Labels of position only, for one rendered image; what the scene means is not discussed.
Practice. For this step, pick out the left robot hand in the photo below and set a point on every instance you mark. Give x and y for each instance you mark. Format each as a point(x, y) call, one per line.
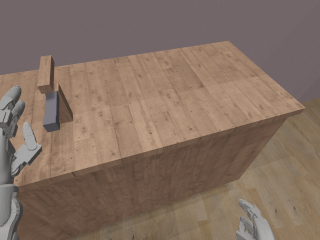
point(10, 112)

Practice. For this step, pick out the tap lever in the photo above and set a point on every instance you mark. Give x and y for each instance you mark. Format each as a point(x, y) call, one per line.
point(52, 112)

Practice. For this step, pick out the counter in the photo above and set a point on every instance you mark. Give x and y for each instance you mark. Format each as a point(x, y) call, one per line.
point(139, 132)

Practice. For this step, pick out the right robot hand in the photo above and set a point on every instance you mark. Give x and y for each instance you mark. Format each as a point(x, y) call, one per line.
point(259, 229)

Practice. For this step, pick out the robot left forearm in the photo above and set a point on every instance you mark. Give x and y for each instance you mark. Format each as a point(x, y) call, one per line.
point(11, 211)

